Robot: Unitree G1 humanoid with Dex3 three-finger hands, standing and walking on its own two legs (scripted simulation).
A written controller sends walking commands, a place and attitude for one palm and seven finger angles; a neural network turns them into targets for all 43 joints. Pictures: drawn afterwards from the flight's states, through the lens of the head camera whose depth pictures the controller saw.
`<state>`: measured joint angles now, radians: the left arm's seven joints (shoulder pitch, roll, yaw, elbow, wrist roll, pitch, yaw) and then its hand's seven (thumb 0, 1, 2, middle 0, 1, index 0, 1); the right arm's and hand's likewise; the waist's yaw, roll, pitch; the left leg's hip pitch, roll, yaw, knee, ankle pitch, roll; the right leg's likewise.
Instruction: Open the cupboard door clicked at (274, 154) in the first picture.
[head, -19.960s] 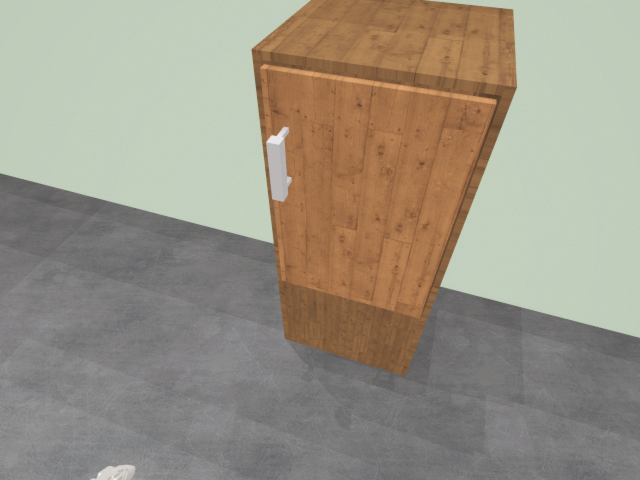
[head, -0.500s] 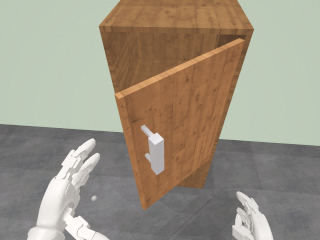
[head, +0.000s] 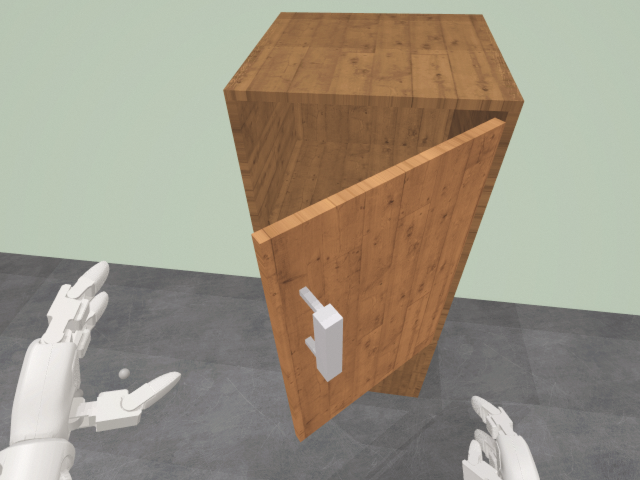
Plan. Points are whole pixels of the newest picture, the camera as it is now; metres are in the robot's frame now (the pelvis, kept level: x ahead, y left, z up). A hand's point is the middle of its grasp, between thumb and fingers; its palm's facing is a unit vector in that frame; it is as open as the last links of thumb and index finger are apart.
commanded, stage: draw the hand back to the body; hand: left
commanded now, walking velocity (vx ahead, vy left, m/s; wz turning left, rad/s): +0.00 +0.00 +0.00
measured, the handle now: (318, 333) +0.29 +0.04 +0.04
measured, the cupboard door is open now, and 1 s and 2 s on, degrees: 44 44 44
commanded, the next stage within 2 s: step back with the hand held close in 0.68 s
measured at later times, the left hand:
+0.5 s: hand (90, 337) +0.19 +0.24 +0.16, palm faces +0.46 -0.80 -0.39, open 7.7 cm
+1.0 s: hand (77, 349) +0.18 +0.25 +0.17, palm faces +0.40 -0.78 -0.48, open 7.4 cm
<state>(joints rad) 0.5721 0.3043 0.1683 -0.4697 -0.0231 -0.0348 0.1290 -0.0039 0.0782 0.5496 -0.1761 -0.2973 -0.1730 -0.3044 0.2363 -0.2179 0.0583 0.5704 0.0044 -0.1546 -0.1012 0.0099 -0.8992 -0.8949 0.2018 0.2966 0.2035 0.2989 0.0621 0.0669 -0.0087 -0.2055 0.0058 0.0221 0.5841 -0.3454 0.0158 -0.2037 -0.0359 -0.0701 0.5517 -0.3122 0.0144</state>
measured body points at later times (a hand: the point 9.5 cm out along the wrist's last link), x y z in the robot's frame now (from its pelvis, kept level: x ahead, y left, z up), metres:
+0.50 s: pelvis +0.00 -0.01 +0.01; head -0.01 -0.04 +0.46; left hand +0.16 +0.28 +0.19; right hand +0.19 -0.24 -0.07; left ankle -0.02 +0.11 -0.73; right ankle -0.01 -0.13 -0.73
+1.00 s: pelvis -0.03 -0.01 +0.01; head -0.01 -0.03 +0.46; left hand +0.15 +0.29 +0.19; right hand +0.16 -0.25 -0.07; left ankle -0.02 +0.11 -0.73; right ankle -0.01 -0.13 -0.73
